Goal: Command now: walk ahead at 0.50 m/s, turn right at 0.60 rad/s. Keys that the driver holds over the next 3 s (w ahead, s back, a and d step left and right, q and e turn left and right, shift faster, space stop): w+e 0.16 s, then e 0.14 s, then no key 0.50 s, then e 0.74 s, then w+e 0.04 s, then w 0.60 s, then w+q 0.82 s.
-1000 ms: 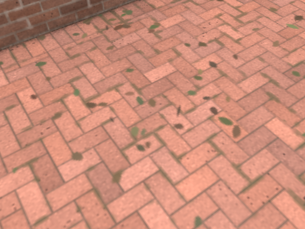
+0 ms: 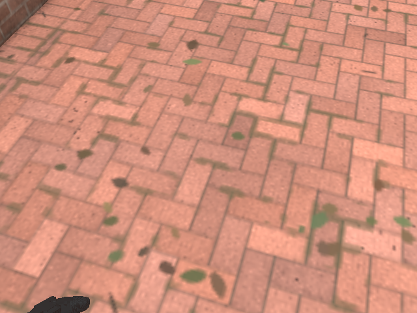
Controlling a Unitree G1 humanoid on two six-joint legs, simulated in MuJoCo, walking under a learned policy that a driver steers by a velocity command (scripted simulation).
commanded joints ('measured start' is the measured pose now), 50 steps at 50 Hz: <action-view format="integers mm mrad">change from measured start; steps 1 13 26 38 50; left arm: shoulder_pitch -87 93 149 230 129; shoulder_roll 67 159 120 53 156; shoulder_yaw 18 48 23 6 40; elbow -107 -57 48 144 76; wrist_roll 1 28 19 29 16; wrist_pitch -14 -38 1 62 26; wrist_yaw -16 31 71 73 82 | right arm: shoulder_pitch -30 -102 -220 -276 -214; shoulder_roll -200 -134 -105 -78 -75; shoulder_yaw -47 -9 1 23 -6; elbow -49 -152 -174 -144 -131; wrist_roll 17 -27 -37 -21 -20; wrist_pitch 5 -25 -23 59 64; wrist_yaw -6 -3 23 7 -30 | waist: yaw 37 61 90 134 87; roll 110 12 -62 187 -43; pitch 22 -106 -123 -143 -80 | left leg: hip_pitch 18 -644 -400 -356 -231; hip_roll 279 100 11 157 35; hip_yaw -57 -269 -250 -404 -176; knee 7 867 187 65 322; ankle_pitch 663 -24 419 101 259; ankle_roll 137 -39 33 176 44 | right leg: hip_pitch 43 472 518 469 275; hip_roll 43 -88 -17 90 11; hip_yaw -64 305 284 27 249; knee -63 -397 -152 -128 -211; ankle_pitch -76 461 279 -251 -42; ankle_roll -45 -278 -128 76 -53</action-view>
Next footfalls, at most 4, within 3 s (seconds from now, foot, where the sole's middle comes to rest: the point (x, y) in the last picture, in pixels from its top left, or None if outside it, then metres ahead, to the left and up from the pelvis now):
0.10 right None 0.22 -0.12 -0.77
0.54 left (195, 311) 0.47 0.03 -0.77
0.82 right None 0.30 -0.20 -0.77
1.84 left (227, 302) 0.48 -0.07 -0.77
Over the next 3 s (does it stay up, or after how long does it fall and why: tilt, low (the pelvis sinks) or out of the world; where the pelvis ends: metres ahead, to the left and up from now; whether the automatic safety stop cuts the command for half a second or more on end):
stays up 0.82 -0.50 0.00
